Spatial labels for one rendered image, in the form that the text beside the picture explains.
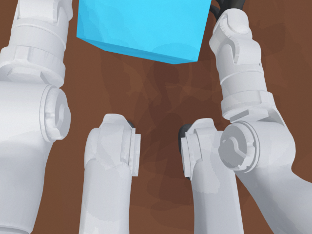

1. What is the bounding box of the right robot forearm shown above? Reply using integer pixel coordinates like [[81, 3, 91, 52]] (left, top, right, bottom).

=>
[[209, 8, 288, 129]]

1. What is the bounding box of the right robot shin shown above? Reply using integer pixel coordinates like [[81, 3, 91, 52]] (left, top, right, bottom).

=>
[[187, 118, 223, 138]]

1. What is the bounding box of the left robot forearm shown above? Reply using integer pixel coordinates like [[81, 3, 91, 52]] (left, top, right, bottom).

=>
[[0, 0, 73, 88]]

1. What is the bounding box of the right robot upper arm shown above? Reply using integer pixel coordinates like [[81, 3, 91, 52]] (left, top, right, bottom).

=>
[[218, 120, 312, 234]]

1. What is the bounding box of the carton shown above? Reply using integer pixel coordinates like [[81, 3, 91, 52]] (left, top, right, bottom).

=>
[[77, 0, 211, 64]]

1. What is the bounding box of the left robot upper arm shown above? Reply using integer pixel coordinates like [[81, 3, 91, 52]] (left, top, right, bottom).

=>
[[0, 81, 71, 234]]

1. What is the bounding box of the right robot thigh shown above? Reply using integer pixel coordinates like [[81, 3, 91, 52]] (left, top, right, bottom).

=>
[[181, 127, 244, 234]]

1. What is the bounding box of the right robot hand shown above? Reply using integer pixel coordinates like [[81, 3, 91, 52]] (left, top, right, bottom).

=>
[[209, 0, 245, 21]]

